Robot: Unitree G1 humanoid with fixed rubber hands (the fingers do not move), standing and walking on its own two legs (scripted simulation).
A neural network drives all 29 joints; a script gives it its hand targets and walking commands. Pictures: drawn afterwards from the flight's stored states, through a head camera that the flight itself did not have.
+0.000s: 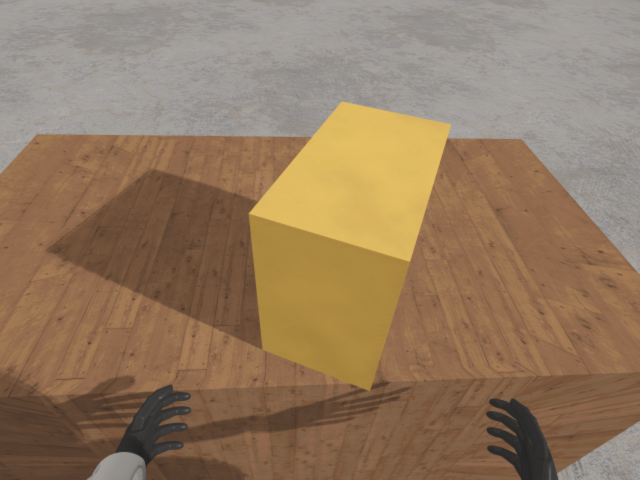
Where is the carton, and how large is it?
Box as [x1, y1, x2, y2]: [249, 102, 450, 390]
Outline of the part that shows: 341,102 250,211 249,221 262,348 264,350 369,390 409,263 450,124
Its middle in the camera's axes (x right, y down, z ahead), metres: +0.06 -0.01 +0.60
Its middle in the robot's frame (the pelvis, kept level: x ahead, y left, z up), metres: +0.46 -0.02 +0.06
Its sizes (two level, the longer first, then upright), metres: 0.314 0.177 0.280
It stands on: a pedestal, 0.70 m high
